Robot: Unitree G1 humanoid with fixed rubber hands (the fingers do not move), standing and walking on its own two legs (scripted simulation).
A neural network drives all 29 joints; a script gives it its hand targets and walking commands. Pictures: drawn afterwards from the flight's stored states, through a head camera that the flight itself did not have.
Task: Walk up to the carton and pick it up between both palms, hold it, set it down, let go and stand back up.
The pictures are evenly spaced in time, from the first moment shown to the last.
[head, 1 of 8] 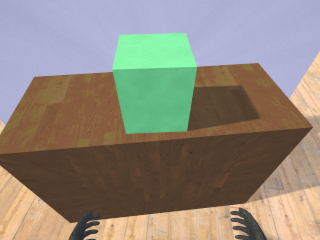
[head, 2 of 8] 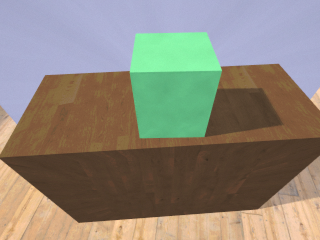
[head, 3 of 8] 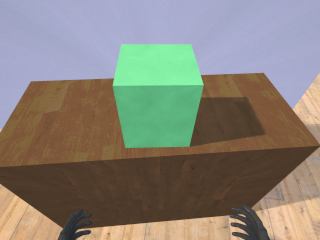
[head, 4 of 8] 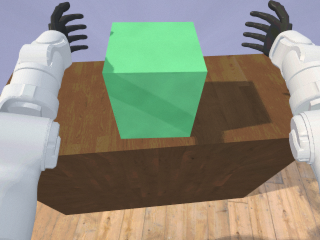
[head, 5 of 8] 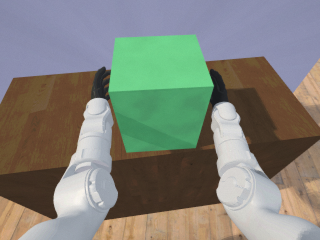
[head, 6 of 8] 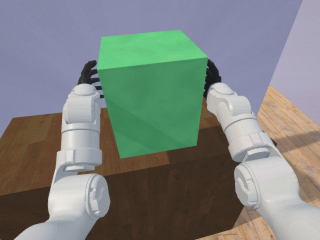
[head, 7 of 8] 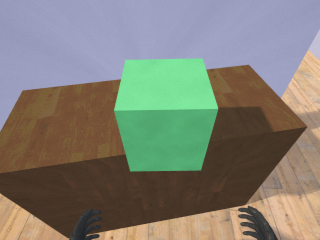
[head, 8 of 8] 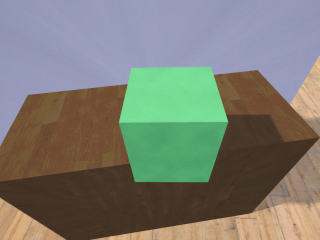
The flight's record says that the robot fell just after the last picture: no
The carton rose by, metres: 0.20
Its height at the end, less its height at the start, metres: +0.00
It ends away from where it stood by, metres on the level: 0.12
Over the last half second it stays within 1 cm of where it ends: yes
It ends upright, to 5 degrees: yes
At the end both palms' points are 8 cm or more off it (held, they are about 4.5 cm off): yes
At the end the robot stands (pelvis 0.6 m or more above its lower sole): yes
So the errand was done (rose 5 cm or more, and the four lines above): yes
